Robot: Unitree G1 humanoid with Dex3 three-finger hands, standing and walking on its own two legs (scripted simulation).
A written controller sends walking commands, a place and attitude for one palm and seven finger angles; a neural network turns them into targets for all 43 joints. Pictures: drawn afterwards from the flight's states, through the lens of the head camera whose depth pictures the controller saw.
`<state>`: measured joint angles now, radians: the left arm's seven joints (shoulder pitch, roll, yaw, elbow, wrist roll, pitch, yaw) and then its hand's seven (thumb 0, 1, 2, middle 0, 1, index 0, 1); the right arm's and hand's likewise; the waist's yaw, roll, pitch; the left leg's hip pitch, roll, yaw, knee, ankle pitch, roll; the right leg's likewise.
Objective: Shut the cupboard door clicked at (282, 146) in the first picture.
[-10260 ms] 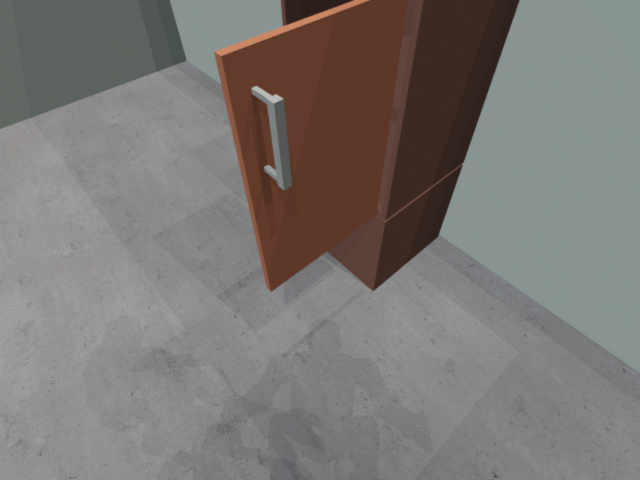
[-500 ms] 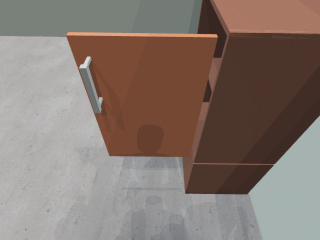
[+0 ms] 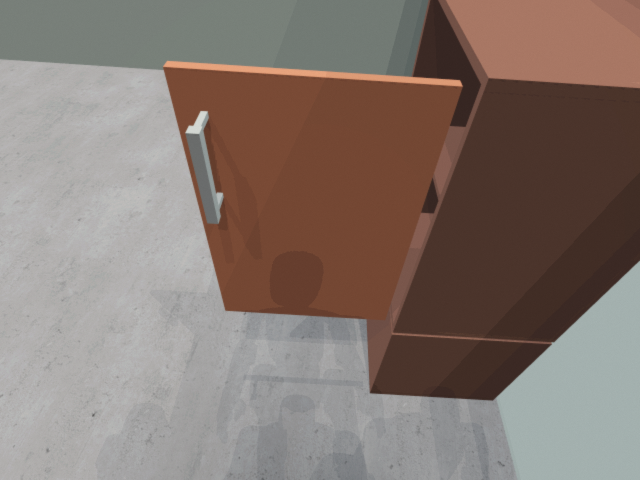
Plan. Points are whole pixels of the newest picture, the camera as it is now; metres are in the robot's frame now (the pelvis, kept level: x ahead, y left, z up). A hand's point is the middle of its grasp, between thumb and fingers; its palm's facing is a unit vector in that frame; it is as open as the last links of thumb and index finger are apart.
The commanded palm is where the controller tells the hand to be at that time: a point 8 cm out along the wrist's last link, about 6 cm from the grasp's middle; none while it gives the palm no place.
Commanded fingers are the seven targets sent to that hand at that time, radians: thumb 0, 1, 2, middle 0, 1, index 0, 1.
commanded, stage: shuffle to correct the standing spot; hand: left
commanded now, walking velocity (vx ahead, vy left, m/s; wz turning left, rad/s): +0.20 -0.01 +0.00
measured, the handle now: (208, 171) +0.51 +0.21 +0.10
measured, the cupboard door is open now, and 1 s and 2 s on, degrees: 90 90 90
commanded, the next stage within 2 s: come to a stop and stand still in 0.16 s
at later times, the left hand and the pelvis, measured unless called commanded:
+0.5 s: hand out of the picture +0.08 +0.16 -0.18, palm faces +0.00 -0.98 -0.18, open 7.3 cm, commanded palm none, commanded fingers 0.00 0.90 0.90 -0.20 -0.30 -0.20 -0.30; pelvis +0.07 +0.00 +0.00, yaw -1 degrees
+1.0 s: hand out of the picture +0.09 +0.20 -0.16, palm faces -0.04 -0.97 -0.25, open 7.4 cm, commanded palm none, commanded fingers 0.00 0.90 0.90 -0.20 -0.30 -0.20 -0.30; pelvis +0.01 +0.01 -0.01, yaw -2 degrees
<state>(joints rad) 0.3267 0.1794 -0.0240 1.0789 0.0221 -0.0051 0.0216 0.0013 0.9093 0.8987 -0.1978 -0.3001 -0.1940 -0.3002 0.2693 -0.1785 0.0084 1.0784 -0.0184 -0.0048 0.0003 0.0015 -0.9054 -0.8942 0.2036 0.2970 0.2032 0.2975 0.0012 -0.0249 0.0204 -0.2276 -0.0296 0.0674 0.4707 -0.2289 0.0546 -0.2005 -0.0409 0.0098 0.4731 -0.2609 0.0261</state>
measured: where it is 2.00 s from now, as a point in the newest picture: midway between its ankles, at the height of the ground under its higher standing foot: outside the picture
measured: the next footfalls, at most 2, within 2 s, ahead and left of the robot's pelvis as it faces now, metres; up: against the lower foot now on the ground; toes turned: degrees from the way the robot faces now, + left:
none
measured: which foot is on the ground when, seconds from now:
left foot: down 0.00-1.00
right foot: down 0.00-1.00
